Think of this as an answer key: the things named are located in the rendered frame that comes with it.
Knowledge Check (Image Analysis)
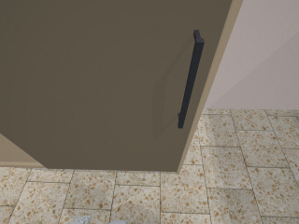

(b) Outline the handle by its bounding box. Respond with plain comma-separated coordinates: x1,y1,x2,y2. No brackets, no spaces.
178,29,205,129

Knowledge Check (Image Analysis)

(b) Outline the wardrobe door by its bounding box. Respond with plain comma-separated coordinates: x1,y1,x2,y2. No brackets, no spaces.
0,0,233,172
0,134,38,162

